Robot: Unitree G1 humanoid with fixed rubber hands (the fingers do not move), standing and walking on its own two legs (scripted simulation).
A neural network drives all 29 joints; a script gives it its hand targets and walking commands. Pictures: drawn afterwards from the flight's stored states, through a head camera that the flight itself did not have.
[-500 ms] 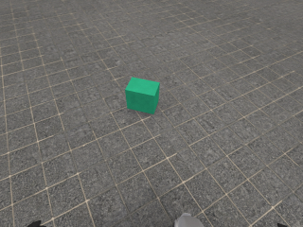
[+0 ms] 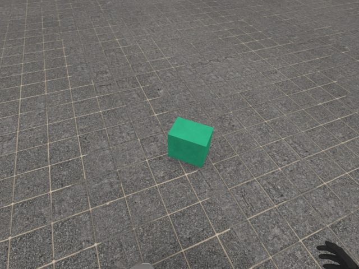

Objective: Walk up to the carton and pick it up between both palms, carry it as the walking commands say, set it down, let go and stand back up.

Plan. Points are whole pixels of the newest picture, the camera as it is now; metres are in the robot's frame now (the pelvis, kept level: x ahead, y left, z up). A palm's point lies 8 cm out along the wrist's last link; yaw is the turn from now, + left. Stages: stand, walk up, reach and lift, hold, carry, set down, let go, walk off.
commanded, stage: walk up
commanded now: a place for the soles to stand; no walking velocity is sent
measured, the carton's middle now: (190, 142) +0.97 -0.01 -0.64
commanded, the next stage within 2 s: none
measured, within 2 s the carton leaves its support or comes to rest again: neither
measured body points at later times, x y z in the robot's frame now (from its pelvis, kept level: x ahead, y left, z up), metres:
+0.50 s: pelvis +0.19 +0.01 +0.01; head +0.21 -0.01 +0.46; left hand +0.30 +0.36 -0.05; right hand +0.27 -0.33 -0.09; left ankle +0.24 +0.14 -0.68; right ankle +0.22 -0.12 -0.72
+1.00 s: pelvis +0.36 +0.02 +0.00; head +0.38 +0.02 +0.45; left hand +0.52 +0.35 -0.07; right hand +0.39 -0.34 -0.08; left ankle +0.34 +0.15 -0.71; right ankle +0.44 -0.10 -0.72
